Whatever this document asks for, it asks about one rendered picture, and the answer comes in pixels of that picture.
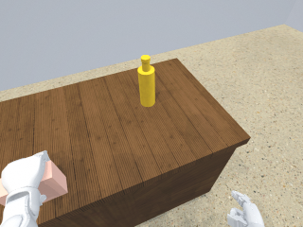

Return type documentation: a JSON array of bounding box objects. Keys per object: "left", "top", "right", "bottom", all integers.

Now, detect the robot left forearm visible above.
[{"left": 0, "top": 187, "right": 40, "bottom": 227}]

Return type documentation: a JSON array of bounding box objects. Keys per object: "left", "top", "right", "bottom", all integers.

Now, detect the robot right hand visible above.
[{"left": 227, "top": 190, "right": 264, "bottom": 227}]

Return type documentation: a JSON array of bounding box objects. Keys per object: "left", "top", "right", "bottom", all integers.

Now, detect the table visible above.
[{"left": 0, "top": 58, "right": 251, "bottom": 227}]

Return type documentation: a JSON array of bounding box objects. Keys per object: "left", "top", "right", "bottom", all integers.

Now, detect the robot left hand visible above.
[{"left": 1, "top": 150, "right": 50, "bottom": 206}]

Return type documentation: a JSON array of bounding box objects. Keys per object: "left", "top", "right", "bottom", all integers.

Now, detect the sponge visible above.
[{"left": 0, "top": 160, "right": 68, "bottom": 206}]

